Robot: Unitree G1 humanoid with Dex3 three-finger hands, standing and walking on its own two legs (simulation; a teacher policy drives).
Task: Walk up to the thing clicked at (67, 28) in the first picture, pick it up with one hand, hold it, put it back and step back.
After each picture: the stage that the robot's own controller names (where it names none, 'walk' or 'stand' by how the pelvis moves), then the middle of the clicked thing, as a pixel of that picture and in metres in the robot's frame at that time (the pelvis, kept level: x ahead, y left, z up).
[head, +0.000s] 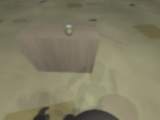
stand; (69, 30) +0.94 +0.30 +0.03
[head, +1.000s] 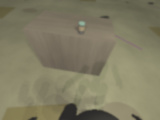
walk; (81, 28) +0.86 +0.17 +0.06
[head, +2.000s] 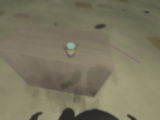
walk; (70, 50) +0.54 +0.18 +0.04
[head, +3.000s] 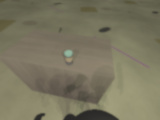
stand; (68, 57) +0.48 +0.20 +0.03
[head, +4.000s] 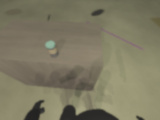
stand; (52, 49) +0.47 +0.31 +0.05
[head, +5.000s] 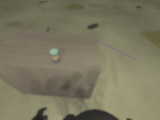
stand; (55, 56) +0.48 +0.31 +0.03
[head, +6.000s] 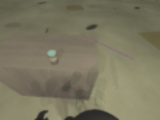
stand; (53, 57) +0.47 +0.32 +0.02
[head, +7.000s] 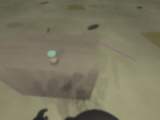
stand; (53, 58) +0.47 +0.32 +0.02
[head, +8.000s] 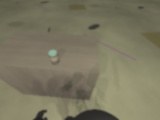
stand; (54, 57) +0.47 +0.31 +0.02
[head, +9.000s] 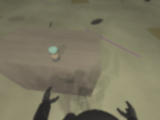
rise first; (54, 54) +0.48 +0.31 +0.03
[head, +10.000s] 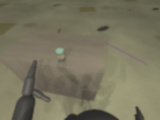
rise first; (60, 55) +0.50 +0.31 +0.03
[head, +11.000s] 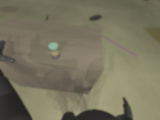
go down; (54, 51) +0.49 +0.27 +0.04
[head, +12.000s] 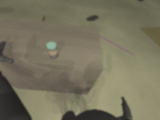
go down; (52, 50) +0.48 +0.28 +0.06
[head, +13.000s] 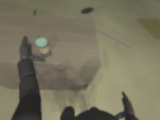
close in; (44, 48) +0.46 +0.30 +0.08
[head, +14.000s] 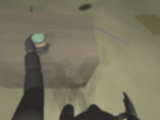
close; (41, 44) +0.48 +0.30 +0.09
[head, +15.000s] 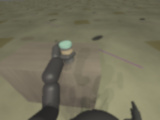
lift; (67, 52) +0.34 +0.15 +0.26
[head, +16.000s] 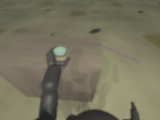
hold; (61, 58) +0.34 +0.19 +0.19
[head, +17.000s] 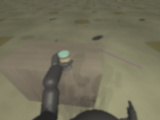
hold; (65, 61) +0.34 +0.18 +0.19
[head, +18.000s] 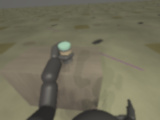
hold; (66, 53) +0.34 +0.16 +0.27
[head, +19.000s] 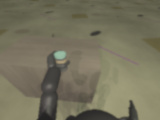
hold; (61, 61) +0.33 +0.20 +0.17
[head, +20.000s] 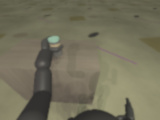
crouch; (55, 46) +0.41 +0.23 +0.24
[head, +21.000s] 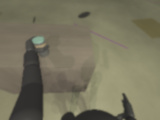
lower; (41, 47) +0.48 +0.29 +0.12
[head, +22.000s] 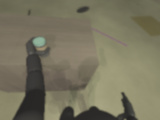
lower; (42, 47) +0.47 +0.29 +0.09
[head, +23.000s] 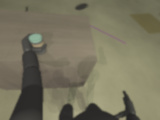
lower; (38, 44) +0.49 +0.30 +0.09
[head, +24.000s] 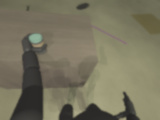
lower; (38, 44) +0.48 +0.30 +0.09
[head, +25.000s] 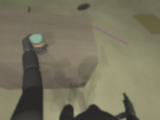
loosen; (39, 45) +0.48 +0.31 +0.09
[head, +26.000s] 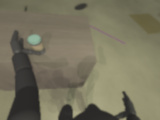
withdraw; (37, 45) +0.48 +0.31 +0.09
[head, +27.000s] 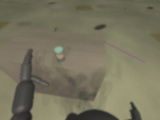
sink last; (59, 54) +0.48 +0.29 +0.06
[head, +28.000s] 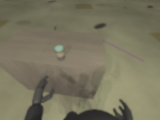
stand; (60, 53) +0.49 +0.30 +0.05
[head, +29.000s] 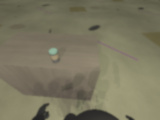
stand; (54, 55) +0.48 +0.31 +0.05
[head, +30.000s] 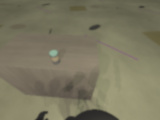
stand; (55, 57) +0.48 +0.32 +0.03
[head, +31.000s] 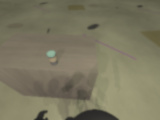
stand; (52, 58) +0.47 +0.33 +0.02
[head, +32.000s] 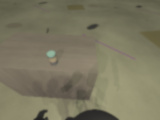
stand; (52, 58) +0.46 +0.33 +0.02
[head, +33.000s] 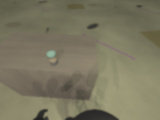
stand; (52, 58) +0.46 +0.32 +0.02
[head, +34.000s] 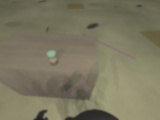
walk; (52, 58) +0.46 +0.32 +0.02
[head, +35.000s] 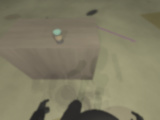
walk; (58, 36) +0.66 +0.33 +0.04
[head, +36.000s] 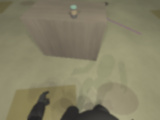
walk; (73, 12) +1.05 +0.24 +0.06
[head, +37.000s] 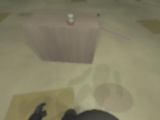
stand; (70, 20) +1.11 +0.30 +0.05
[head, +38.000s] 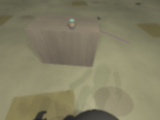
stand; (72, 24) +1.10 +0.30 +0.02
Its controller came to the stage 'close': yes
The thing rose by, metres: 0.25
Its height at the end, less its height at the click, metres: +0.00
